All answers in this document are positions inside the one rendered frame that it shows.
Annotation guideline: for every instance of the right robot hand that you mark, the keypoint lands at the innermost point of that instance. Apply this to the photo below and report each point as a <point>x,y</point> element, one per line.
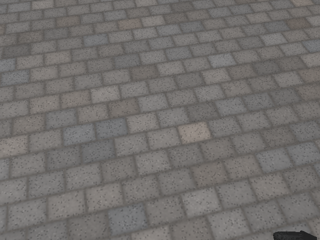
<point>292,235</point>

